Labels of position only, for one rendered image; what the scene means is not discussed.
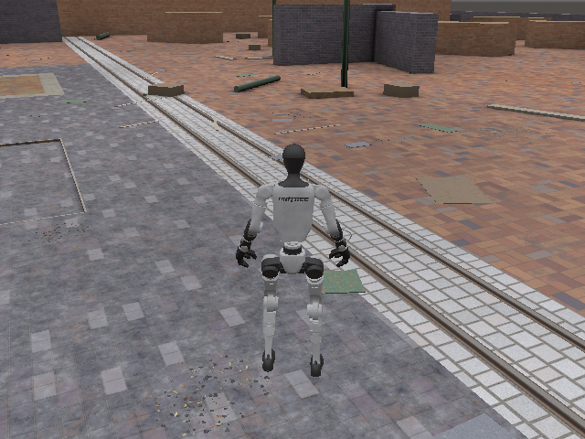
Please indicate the right robot foot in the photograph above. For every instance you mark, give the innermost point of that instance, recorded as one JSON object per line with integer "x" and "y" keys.
{"x": 316, "y": 369}

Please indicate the left robot hand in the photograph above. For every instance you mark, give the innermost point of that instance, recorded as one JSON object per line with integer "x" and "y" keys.
{"x": 240, "y": 255}

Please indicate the left robot upper arm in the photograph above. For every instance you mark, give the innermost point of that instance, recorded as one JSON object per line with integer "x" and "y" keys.
{"x": 259, "y": 206}

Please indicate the right robot forearm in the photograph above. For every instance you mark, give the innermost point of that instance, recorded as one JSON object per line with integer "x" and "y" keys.
{"x": 339, "y": 239}

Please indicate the left robot forearm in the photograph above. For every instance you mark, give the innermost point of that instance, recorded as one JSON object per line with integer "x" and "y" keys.
{"x": 247, "y": 239}

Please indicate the right robot hand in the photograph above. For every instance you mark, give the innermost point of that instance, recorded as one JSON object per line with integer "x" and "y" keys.
{"x": 337, "y": 254}

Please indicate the robot head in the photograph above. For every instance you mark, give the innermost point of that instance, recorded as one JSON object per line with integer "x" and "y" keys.
{"x": 293, "y": 159}

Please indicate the right robot upper arm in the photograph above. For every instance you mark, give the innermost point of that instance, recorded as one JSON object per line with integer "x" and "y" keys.
{"x": 327, "y": 208}

